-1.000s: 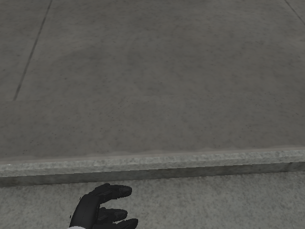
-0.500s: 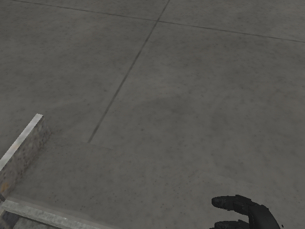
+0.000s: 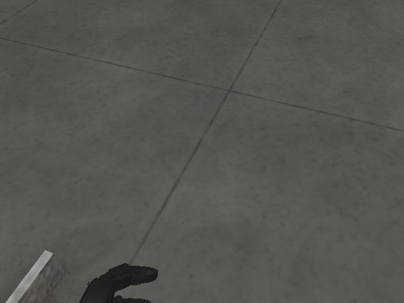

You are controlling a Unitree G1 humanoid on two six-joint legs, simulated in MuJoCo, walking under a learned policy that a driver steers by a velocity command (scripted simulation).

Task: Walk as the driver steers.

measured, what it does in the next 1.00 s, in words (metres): climbs: left foot, then right foot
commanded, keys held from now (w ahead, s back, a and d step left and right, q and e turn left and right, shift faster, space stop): w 0.20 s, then no key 0.80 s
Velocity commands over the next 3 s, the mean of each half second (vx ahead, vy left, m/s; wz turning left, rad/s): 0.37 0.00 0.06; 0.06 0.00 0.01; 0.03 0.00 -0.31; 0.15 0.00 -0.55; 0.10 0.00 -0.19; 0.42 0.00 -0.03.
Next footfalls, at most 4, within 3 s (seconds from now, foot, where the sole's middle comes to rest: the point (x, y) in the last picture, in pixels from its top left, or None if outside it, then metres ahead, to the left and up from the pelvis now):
0.50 left None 0.40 0.09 -0.64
0.76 right None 0.28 -0.14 -0.64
1.84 left None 0.41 0.06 -0.64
2.22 right None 0.39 -0.21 -0.64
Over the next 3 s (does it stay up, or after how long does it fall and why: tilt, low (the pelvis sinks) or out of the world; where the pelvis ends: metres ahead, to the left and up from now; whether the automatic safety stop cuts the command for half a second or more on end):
stays up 0.56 -0.15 0.12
